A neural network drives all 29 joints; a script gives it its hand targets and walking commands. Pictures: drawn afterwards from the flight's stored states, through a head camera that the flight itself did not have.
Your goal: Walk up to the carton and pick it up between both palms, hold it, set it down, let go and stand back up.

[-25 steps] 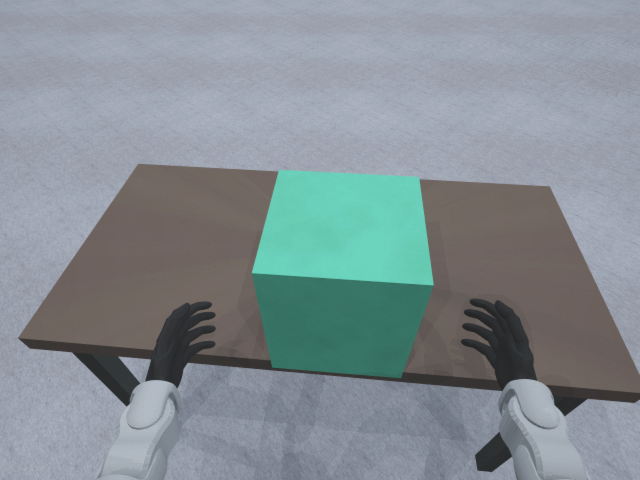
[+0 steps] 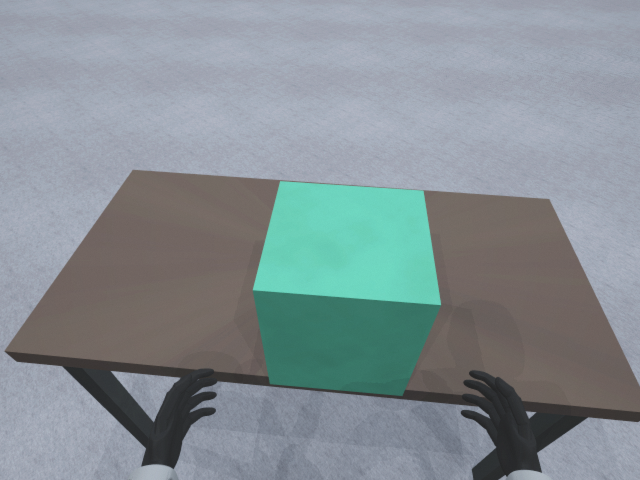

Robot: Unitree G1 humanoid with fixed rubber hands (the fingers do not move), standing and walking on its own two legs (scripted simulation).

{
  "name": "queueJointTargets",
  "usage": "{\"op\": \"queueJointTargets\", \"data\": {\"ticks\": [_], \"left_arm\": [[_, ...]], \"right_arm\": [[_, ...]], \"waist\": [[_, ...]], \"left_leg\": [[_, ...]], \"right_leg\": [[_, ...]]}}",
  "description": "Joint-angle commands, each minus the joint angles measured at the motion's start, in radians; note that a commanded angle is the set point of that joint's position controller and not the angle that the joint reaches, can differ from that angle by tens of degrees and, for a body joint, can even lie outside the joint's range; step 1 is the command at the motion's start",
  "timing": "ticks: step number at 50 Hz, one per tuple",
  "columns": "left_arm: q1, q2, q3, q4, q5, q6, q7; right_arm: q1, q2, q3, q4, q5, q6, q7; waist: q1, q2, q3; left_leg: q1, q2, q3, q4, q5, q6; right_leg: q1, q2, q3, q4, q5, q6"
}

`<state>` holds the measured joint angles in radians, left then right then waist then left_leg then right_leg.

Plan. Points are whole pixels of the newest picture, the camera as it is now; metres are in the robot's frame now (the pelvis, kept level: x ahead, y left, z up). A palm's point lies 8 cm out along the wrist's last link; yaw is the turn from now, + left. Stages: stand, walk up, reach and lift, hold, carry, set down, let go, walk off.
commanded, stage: set down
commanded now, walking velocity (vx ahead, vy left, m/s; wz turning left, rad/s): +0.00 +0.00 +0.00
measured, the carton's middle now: (343, 291) +0.41 +0.00 -0.01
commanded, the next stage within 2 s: none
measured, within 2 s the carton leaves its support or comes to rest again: neither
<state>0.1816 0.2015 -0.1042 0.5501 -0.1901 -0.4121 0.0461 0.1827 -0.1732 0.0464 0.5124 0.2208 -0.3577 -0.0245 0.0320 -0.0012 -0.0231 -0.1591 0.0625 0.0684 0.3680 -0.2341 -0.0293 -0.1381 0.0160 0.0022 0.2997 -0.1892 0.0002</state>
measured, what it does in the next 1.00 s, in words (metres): stands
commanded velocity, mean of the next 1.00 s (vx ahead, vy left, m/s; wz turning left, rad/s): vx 0.00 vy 0.00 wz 0.00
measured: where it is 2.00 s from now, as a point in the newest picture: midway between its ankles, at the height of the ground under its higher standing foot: outside the picture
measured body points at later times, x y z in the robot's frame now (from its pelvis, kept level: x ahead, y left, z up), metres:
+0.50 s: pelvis +0.00 +0.00 +0.00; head +0.01 +0.02 +0.45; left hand +0.16 +0.21 -0.07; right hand +0.17 -0.21 -0.06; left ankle -0.03 +0.13 -0.75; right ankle -0.02 -0.12 -0.75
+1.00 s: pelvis +0.00 +0.00 +0.00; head +0.01 +0.00 +0.45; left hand +0.15 +0.22 -0.08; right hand +0.15 -0.21 -0.08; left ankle -0.03 +0.13 -0.75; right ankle -0.02 -0.12 -0.75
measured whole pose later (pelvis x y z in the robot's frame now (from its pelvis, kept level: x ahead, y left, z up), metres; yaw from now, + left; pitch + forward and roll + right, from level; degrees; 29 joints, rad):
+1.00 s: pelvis +0.00 +0.00 +0.00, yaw +0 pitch +0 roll +0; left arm 0.29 0.18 -0.01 0.30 -0.01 0.29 0.00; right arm 0.34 -0.11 0.00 0.47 0.06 -0.04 -0.04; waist 0.04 -0.01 0.01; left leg -0.11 0.06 0.08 0.33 -0.22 -0.03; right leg -0.11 0.01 0.01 0.31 -0.20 0.00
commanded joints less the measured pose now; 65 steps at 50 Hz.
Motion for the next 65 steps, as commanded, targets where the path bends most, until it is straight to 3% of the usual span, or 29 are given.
{"op": "queueJointTargets", "data": {"ticks": [1, 7, 10, 11, 15, 25, 34, 39, 42, 45, 51, 52, 53, 54, 55, 56, 59, 65], "left_arm": [[-0.145, 0.105, 0.035, -0.211, 0.013, -0.057, 0.013], [-0.055, 0.083, 0.052, -0.17, 0.038, 0.037, -0.005], [-0.025, 0.081, 0.062, -0.213, 0.062, 0.071, -0.011], [-0.021, 0.08, 0.072, -0.221, 0.067, 0.082, -0.013], [0.006, 0.078, 0.084, -0.279, 0.089, 0.126, -0.018], [0.032, 0.083, 0.091, -0.395, 0.133, 0.399, -0.021], [0.089, 0.065, 0.114, -0.494, 0.182, 0.603, -0.023], [0.091, 0.054, 0.122, -0.502, 0.183, 0.647, -0.033], [0.067, 0.067, 0.127, -0.468, 0.18, 0.655, -0.04], [0.058, 0.072, 0.131, -0.446, 0.187, 0.659, -0.04], [0.006, 0.071, 0.137, -0.392, 0.194, 0.674, -0.037], [0.073, 0.124, 0.112, -0.7, 0.012, 0.423, -0.011], [0.099, 0.104, 0.077, -0.458, 0.052, 0.32, -0.03], [0.074, 0.109, 0.113, -0.384, 0.082, 0.279, -0.055], [0.092, 0.11, 0.12, -0.314, 0.101, 0.282, -0.067], [0.099, 0.114, 0.138, -0.275, 0.104, 0.297, -0.07], [0.056, 0.096, 0.122, -0.257, 0.107, 0.386, -0.068], [-0.006, 0.09, 0.104, -0.292, 0.128, 0.47, -0.036]], "right_arm": [[-0.125, -0.112, -0.045, -0.153, -0.001, -0.086, 0.007], [-0.057, -0.104, -0.044, -0.074, -0.016, -0.069, 0.014], [-0.027, -0.107, -0.054, -0.083, -0.028, -0.068, 0.015], [-0.027, -0.094, -0.052, -0.088, -0.031, -0.067, 0.015], [-0.011, -0.077, -0.054, -0.133, -0.047, -0.051, 0.011], [0.051, -0.065, -0.098, -0.149, -0.107, 0.123, 0.009], [0.123, -0.058, -0.074, -0.229, -0.11, 0.253, -0.013], [0.148, -0.048, -0.061, -0.251, -0.113, 0.274, -0.025], [0.14, -0.047, -0.065, -0.243, -0.131, 0.276, -0.028], [0.134, -0.039, -0.079, -0.209, -0.145, 0.276, -0.025], [0.089, -0.02, -0.088, -0.162, -0.182, 0.283, -0.019], [0.202, -0.073, -0.115, -0.64, -0.082, 0.086, -0.034], [0.26, -0.067, -0.088, -0.364, -0.104, 0.041, -0.028], [0.189, -0.053, -0.076, -0.283, -0.111, 0.022, -0.02], [0.176, -0.035, -0.063, -0.21, -0.109, 0.033, -0.014], [0.176, -0.018, -0.054, -0.171, -0.11, 0.058, -0.009], [0.114, -0.012, -0.067, -0.13, -0.144, 0.126, -0.011], [0.047, -0.026, -0.11, -0.118, -0.164, 0.175, 0.005]], "waist": [[0.007, 0.027, -0.131], [0.003, 0.011, -0.087], [0.001, -0.012, -0.09], [0.014, -0.001, -0.107], [0.013, -0.012, -0.091], [0.006, 0.014, -0.027], [0.012, 0.02, -0.078], [0.008, 0.017, -0.052], [-0.001, -0.008, -0.029], [0.005, 0.031, -0.036], [0.006, 0.009, -0.03], [0.014, -0.134, -0.186], [-0.026, -0.068, -0.127], [0.011, -0.011, -0.151], [0.003, 0.009, -0.116], [0.013, 0.029, -0.077], [0.011, -0.002, 0.002], [-0.002, 0.018, -0.005]], "left_leg": [[0.111, -0.068, -0.004, -0.009, 0.29, -0.063], [0.117, -0.064, -0.005, -0.016, 0.302, -0.062], [0.124, -0.068, -0.001, -0.024, 0.336, -0.062], [0.123, -0.071, -0.001, -0.023, 0.359, -0.065], [0.118, -0.072, 0.006, -0.03, 0.328, -0.057], [0.119, -0.065, 0.022, -0.078, 0.252, -0.051], [0.155, -0.068, 0.015, -0.068, 0.414, -0.048], [0.17, -0.072, 0.013, -0.052, 0.441, -0.04], [0.156, -0.064, 0.012, -0.046, 0.405, -0.034], [0.149, -0.061, 0.02, -0.041, 0.366, -0.033], [0.118, -0.06, 0.028, -0.023, 0.318, -0.027], [0.107, -0.083, 0.053, 0.024, 0.511, 0.004], [0.133, -0.085, 0.033, 0.015, 0.488, -0.006], [0.163, -0.092, 0.04, 0.035, 0.474, -0.025], [0.164, -0.088, 0.04, 0.033, 0.444, -0.035], [0.148, -0.083, 0.039, 0.02, 0.382, -0.041], [0.106, -0.053, 0.026, -0.03, 0.214, -0.032], [0.077, -0.046, 0.026, -0.038, 0.164, -0.027]], "right_leg": [[0.016, 0.036, 0.024, 0.003, 0.268, -0.008], [0.014, 0.036, 0.027, -0.01, 0.268, -0.008], [0.046, 0.037, 0.028, -0.015, 0.302, -0.008], [0.064, 0.04, 0.025, -0.009, 0.322, -0.006], [0.057, 0.048, 0.023, -0.014, 0.297, -0.006], [0.005, 0.034, 0.01, -0.064, 0.153, -0.002], [0.045, 0.039, 0.01, -0.066, 0.266, 0.0], [0.031, 0.031, 0.016, -0.064, 0.303, 0.005], [0.008, 0.028, 0.01, -0.05, 0.28, 0.008], [-0.009, 0.024, 0.011, -0.044, 0.229, 0.005], [-0.042, 0.027, 0.003, -0.025, 0.174, 0.003], [0.157, 0.038, 0.021, 0.025, 0.465, 0.048], [0.05, 0.036, 0.038, 0.046, 0.554, 0.046], [0.055, 0.032, 0.03, 0.047, 0.48, 0.03], [0.03, 0.029, 0.026, 0.036, 0.407, 0.021], [0.008, 0.022, 0.023, 0.014, 0.286, 0.01], [-0.075, 0.008, 0.02, -0.045, 0.04, -0.007], [-0.091, 0.02, 0.006, -0.017, 0.025, -0.007]]}}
